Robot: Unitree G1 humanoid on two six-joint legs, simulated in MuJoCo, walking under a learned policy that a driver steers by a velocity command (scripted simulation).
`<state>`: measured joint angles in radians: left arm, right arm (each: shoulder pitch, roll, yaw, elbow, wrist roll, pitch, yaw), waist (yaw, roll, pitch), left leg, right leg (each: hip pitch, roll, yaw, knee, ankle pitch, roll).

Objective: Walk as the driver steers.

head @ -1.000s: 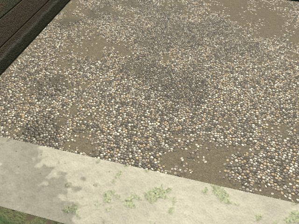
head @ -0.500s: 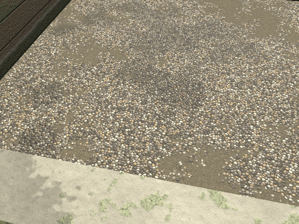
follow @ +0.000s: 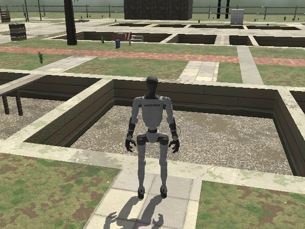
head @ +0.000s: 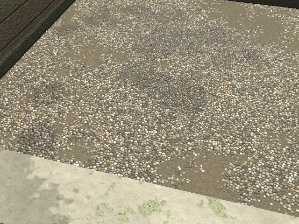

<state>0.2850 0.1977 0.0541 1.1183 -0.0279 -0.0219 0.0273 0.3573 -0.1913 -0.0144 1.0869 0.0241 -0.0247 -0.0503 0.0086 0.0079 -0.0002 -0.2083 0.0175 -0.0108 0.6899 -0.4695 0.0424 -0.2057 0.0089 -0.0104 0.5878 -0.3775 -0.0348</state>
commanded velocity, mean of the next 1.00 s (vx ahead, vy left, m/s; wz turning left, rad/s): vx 0.45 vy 0.00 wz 0.00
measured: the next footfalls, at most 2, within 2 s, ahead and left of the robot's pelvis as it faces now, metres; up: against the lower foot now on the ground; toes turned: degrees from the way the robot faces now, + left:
right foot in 0.50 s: +0.35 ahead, -0.10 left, +0.00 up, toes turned -3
left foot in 1.00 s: +0.55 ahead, +0.09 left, +0.00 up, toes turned -2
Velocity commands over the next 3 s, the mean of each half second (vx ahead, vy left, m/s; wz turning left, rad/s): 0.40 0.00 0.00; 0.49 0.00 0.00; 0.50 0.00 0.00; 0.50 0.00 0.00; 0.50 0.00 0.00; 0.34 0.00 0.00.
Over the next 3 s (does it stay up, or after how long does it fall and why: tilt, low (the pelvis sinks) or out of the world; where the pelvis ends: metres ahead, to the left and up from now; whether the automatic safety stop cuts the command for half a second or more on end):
stays up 0.52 0.01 0.01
